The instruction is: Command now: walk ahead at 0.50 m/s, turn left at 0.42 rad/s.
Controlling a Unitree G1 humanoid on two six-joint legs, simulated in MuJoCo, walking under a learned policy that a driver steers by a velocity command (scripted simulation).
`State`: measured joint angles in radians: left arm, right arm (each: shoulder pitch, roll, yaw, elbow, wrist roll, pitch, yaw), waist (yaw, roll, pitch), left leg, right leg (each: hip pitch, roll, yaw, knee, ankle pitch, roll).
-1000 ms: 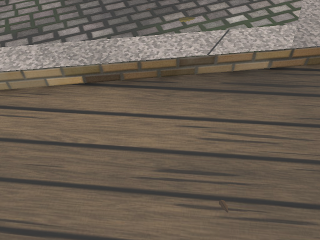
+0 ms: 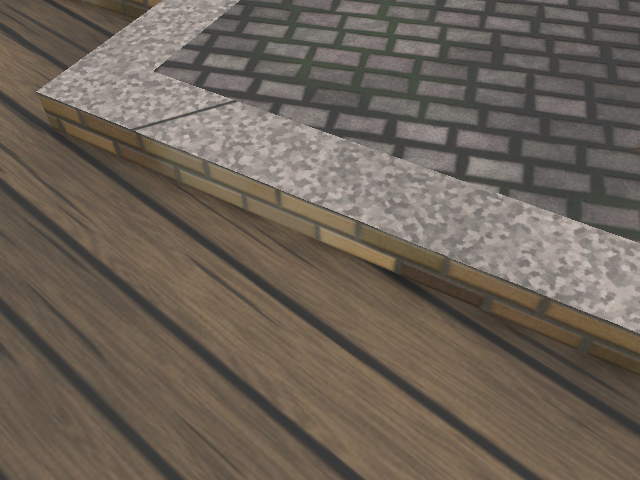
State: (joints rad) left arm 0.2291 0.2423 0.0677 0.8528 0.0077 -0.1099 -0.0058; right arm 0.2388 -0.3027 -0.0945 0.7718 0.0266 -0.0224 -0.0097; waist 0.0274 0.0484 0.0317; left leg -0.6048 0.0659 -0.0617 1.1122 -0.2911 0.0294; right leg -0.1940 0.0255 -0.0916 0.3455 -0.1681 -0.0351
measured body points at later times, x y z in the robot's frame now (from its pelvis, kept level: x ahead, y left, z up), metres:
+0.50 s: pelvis +0.26 +0.06 +0.00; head +0.27 +0.06 +0.45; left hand +0.39 +0.32 -0.12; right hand +0.30 -0.23 -0.11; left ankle +0.27 +0.16 -0.74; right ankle +0.27 -0.11 -0.66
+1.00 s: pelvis +0.49 -0.05 +0.00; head +0.51 -0.08 +0.45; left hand +0.65 +0.18 -0.12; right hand +0.49 -0.34 -0.12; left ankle +0.60 +0.08 -0.67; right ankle +0.46 -0.10 -0.74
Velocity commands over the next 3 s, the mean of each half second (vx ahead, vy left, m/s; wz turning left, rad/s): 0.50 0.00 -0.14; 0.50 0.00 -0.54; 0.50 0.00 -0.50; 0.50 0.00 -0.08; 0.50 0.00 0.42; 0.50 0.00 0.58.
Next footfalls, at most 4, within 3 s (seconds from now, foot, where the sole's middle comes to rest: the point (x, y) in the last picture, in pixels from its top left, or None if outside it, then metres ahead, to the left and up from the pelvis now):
0.28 left None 0.31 0.16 -0.78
0.76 right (409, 475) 0.49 -0.12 -0.78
1.26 left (382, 340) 0.81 -0.07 -0.78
1.82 right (584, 267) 0.92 -0.53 -0.64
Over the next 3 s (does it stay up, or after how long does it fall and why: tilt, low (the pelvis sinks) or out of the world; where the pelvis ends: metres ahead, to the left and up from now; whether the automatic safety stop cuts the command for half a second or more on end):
stays up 1.28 -0.78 0.13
